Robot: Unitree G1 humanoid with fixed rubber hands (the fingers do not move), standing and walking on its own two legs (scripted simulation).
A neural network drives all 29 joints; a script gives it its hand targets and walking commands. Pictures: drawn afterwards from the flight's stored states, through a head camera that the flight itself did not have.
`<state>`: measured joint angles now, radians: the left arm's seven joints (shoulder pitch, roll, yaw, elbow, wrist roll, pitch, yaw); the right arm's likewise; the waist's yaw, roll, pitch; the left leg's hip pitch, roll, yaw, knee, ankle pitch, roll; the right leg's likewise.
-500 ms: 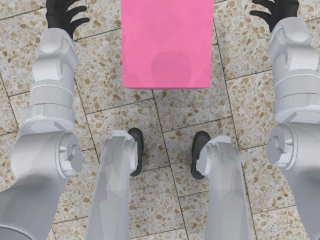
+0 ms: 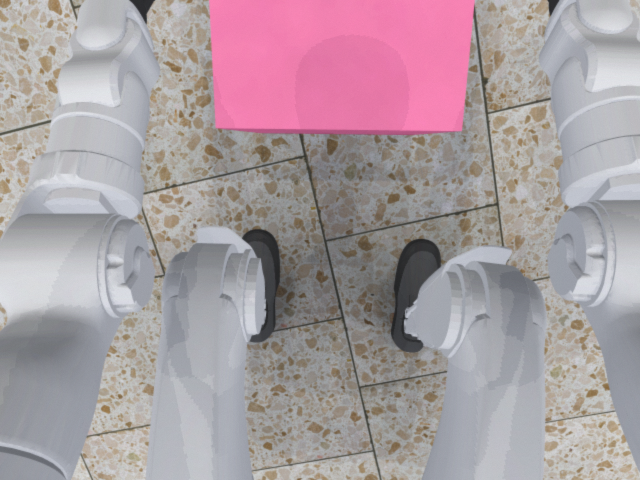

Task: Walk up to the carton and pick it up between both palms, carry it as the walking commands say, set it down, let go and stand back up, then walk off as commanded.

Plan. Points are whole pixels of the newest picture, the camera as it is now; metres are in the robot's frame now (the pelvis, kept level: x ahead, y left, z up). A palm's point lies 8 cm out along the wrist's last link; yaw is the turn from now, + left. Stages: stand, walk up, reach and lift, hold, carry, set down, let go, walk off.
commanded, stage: reach and lift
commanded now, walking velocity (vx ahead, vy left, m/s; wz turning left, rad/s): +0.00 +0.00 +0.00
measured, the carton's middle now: (339, 8) +0.57 +0.02 -0.29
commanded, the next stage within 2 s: none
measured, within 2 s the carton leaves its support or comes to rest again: leaves its support in 1.88 s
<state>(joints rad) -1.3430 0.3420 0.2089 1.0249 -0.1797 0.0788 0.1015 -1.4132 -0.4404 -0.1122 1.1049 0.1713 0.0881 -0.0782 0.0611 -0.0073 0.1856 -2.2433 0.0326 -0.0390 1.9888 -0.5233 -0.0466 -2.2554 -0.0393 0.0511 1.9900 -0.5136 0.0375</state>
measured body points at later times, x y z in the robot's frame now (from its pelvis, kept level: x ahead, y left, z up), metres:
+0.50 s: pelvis +0.00 +0.00 -0.05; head +0.37 +0.01 +0.19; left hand +0.54 +0.22 -0.23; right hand +0.57 -0.18 -0.23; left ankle +0.11 +0.14 -0.38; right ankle +0.11 -0.14 -0.38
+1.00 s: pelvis -0.01 +0.00 -0.04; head +0.37 +0.00 +0.19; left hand +0.54 +0.20 -0.22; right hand +0.57 -0.15 -0.23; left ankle +0.11 +0.14 -0.38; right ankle +0.11 -0.14 -0.38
